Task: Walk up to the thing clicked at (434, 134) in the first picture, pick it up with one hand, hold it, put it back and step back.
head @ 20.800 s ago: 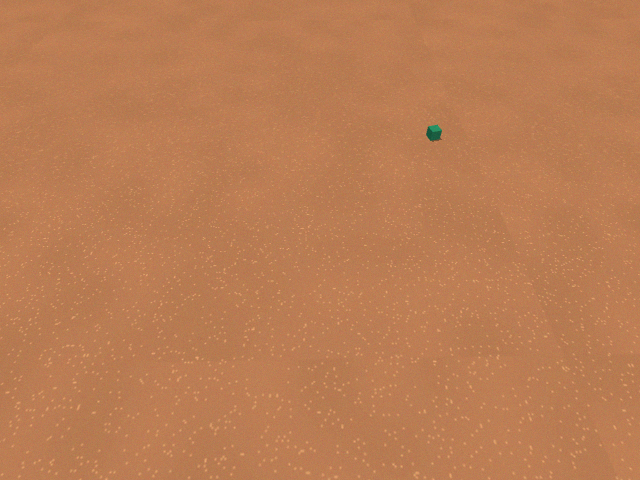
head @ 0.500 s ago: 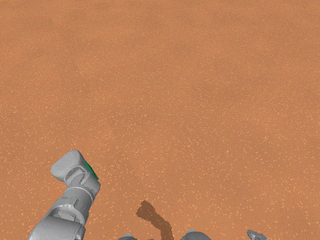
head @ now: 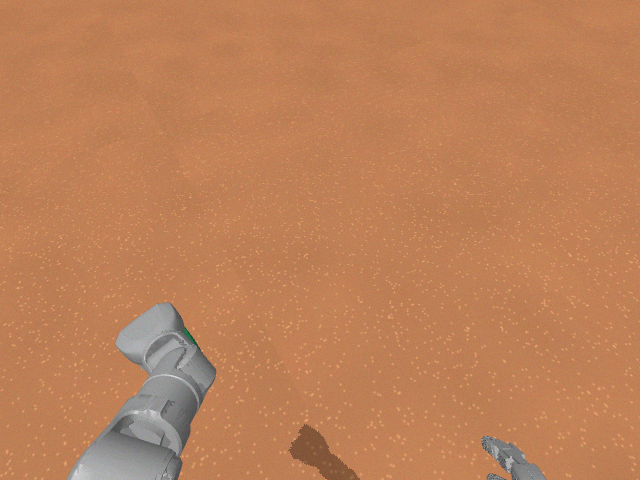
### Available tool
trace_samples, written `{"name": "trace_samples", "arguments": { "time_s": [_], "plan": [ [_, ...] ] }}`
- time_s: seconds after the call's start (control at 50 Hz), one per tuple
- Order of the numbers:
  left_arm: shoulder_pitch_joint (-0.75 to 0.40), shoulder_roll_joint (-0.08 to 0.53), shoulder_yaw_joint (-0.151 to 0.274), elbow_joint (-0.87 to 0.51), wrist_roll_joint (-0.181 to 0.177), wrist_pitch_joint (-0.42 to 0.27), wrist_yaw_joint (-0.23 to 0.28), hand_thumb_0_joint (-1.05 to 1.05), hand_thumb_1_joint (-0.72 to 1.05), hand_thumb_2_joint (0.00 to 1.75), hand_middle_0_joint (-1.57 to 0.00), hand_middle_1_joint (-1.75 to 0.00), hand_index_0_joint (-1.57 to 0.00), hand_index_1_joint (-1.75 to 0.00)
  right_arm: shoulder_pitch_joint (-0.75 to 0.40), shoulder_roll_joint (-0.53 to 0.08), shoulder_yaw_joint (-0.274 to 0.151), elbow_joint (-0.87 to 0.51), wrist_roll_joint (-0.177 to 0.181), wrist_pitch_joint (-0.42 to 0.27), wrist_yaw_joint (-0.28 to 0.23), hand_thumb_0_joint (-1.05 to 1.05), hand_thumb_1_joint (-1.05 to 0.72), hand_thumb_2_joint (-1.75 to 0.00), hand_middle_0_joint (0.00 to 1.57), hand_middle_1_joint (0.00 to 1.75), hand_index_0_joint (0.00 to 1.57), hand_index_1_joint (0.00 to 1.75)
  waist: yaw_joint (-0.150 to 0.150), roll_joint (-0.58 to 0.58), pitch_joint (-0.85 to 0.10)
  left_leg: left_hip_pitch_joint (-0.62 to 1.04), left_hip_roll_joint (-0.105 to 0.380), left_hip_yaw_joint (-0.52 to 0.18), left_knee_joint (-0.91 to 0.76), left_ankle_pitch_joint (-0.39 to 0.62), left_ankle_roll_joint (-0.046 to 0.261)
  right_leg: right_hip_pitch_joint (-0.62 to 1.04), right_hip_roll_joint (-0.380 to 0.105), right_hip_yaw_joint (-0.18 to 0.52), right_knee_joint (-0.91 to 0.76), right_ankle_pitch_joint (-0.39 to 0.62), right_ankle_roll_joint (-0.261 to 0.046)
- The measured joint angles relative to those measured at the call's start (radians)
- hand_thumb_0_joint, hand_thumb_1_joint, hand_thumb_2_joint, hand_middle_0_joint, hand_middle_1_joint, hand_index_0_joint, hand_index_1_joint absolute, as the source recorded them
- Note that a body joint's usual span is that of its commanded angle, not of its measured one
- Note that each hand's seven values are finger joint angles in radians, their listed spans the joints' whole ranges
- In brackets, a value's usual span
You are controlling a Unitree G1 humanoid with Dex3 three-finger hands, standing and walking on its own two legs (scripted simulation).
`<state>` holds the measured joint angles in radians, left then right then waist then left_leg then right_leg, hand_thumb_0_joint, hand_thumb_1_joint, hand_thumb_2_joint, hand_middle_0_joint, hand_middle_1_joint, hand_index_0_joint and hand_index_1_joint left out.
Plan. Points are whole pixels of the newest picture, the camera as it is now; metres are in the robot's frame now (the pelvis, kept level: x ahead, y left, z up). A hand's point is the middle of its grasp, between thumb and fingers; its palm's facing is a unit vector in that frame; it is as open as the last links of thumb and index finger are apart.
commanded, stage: hold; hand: left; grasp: from above
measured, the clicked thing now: (180, 355) +0.33 +0.22 -0.11
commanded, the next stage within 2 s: crouch in 1.62 s
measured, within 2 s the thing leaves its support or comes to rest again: neither
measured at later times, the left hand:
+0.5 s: hand (166, 355) +0.30 +0.22 -0.05, palm faces -0.30 -0.32 -0.90, open 8.1 cm
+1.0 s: hand (161, 358) +0.29 +0.22 -0.03, palm faces -0.29 -0.34 -0.90, open 8.0 cm
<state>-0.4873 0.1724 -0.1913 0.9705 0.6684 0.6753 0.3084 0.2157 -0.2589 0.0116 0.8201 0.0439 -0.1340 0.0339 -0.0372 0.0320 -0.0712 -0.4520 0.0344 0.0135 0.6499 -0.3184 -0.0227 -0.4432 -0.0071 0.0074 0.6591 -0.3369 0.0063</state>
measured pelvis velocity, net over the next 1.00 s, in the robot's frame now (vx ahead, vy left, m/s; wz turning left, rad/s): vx -0.01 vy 0.00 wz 0.01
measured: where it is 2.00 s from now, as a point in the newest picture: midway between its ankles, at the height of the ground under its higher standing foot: outside the picture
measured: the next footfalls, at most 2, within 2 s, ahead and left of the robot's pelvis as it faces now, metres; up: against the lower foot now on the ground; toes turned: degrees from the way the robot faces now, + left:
none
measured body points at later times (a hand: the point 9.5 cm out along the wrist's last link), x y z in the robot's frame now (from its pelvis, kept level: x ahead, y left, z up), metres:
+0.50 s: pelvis +0.00 +0.00 +0.01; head +0.02 -0.01 +0.46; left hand +0.32 +0.23 +0.00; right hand +0.13 -0.24 -0.11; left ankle +0.00 +0.13 -0.72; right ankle -0.01 -0.12 -0.72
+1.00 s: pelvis -0.01 +0.00 +0.01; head +0.00 -0.02 +0.46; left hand +0.30 +0.23 +0.02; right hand +0.16 -0.23 -0.10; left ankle +0.00 +0.13 -0.72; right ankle -0.01 -0.12 -0.72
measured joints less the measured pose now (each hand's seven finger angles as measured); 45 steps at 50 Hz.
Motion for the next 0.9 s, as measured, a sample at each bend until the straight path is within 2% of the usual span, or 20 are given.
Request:
{"name": "trace_samples", "arguments": {
  "time_s": [0.2,0.48,0.9],
  "plan": [
    [0.0,-0.006,-0.01,-0.021,-0.016,0.024,-0.015,0.06,0.36,0.17,-1.18,-0.42,-0.86,-0.3,-0.01,0.004,0.008,-0.007,0.001,0.0,0.015,0.01,-0.91,-0.91,0.2,0.3,0.2,0.3,0.015,0.003,0.012,0.041,-0.003,0.002,-0.038,0.017,0.002,0.04,-0.003,0.001,-0.036,0.016,0.002],
    [0.034,0.0,-0.037,-0.094,0.009,0.045,-0.051,0.06,0.36,0.18,-1.18,-0.42,-0.85,-0.3,-0.024,0.003,0.013,-0.017,0.004,0.016,0.021,0.01,-0.92,-0.91,0.2,0.3,0.2,0.3,0.022,0.002,0.014,0.081,-0.006,0.004,-0.068,0.029,0.004,0.078,-0.006,0.003,-0.063,0.027,0.004],
    [0.067,0.007,-0.068,-0.206,0.012,0.1,-0.108,0.07,0.36,0.18,-1.09,-0.39,-0.86,-0.3,-0.056,0.001,0.031,-0.039,0.009,0.015,0.017,0.01,-0.91,-0.91,0.2,0.3,0.2,0.3,0.039,0.012,0.027,0.116,-0.009,-0.002,-0.091,0.045,0.005,0.116,-0.008,-0.004,-0.087,0.041,0.004]
  ]
}}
